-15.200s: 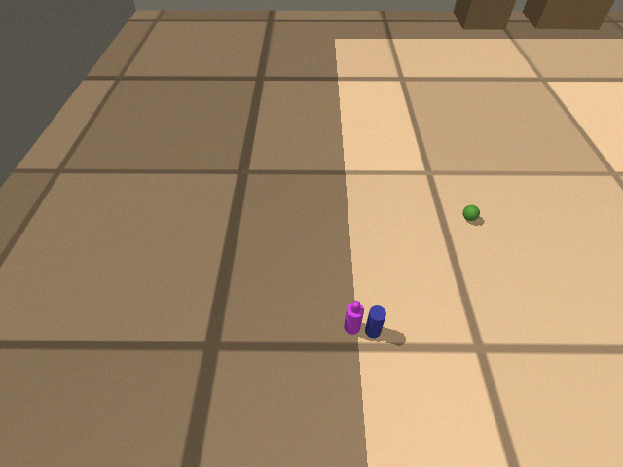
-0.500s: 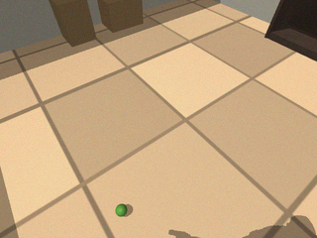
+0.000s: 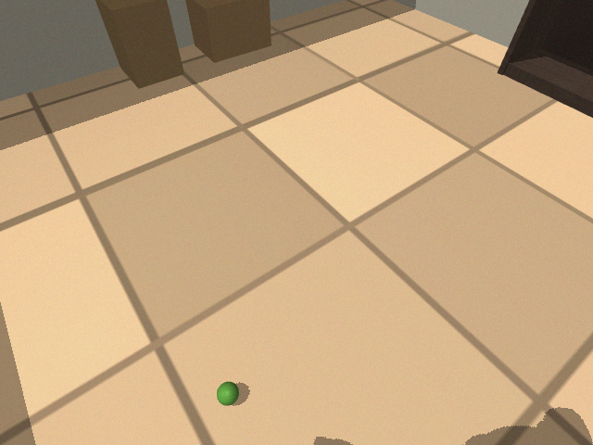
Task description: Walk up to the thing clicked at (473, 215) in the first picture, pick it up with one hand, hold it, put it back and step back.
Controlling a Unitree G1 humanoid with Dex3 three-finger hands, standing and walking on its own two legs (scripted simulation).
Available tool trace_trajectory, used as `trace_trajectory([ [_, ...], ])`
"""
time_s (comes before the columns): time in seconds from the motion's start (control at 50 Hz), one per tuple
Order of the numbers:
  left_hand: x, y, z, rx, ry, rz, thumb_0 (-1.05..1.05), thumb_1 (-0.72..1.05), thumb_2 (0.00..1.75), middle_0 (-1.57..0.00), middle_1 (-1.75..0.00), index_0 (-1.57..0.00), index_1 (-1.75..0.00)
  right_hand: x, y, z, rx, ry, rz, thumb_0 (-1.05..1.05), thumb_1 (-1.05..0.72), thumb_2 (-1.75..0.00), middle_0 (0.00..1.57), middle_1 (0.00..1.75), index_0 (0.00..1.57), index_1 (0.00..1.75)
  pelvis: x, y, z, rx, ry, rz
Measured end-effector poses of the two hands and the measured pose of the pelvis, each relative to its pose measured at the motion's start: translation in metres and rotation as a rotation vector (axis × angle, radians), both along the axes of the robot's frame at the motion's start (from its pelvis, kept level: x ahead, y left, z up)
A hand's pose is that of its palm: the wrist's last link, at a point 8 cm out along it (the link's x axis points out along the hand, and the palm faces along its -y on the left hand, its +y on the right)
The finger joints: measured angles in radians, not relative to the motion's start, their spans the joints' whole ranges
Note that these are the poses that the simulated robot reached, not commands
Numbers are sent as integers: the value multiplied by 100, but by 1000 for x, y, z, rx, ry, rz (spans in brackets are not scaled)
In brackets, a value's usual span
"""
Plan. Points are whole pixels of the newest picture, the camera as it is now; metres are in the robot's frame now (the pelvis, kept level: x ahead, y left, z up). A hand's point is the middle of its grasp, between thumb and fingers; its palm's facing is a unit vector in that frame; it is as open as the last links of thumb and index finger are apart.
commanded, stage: stand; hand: left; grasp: from above
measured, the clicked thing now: (227, 393) +0.38 +0.23 -0.75
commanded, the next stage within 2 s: rise first in 0.68 s
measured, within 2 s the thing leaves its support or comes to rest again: neither
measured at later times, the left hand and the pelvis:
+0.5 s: hand out of the picture +0.07 +0.26 -0.16, palm faces -0.03 -0.94 -0.35, open 7.4 cm; pelvis +0.00 +0.00 +0.00, yaw +0 degrees
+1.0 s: hand out of the picture +0.13 +0.25 -0.17, palm faces -0.02 -0.95 -0.33, open 8.7 cm; pelvis -0.02 +0.00 -0.02, yaw +1 degrees
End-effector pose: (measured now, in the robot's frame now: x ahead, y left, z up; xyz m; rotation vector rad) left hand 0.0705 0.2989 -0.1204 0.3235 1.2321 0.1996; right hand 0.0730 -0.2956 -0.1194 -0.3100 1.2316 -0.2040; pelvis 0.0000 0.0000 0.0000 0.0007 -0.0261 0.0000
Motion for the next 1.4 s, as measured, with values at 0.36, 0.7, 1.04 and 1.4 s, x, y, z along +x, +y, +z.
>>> trace_trajectory([
  [0.36, -5, 2, -1, 2, 11, 0, 0, 90, 90, -20, -30, -20, -30, -2, 1, 0, 0, 9, 2, 0, -90, -90, 21, 30, 21, 30, 0, 1, 0, 0, 0, 1],
  [0.7, -5, 3, -1, -2, -6, -5, 0, 90, 90, -20, -30, -20, -30, -6, 3, 2, -4, 1, 4, 0, -90, -90, 21, 30, 21, 30, -3, 3, 0, -1, -7, 4],
  [1.04, 58, 3, -18, -13, -143, -70, 0, 42, 93, -16, -72, -16, -72, -5, 39, -14, 53, -139, 7, 0, -94, -91, 20, 30, 21, 30, -23, 4, -24, -11, 151, 20],
  [1.4, 38, 11, -68, 109, -102, -160, 0, -48, 100, -8, -105, -7, -106, 58, 58, -52, 57, -332, 98, 1, -92, -90, 20, 30, 21, 30, -22, 10, -84, -30, 306, 25],
])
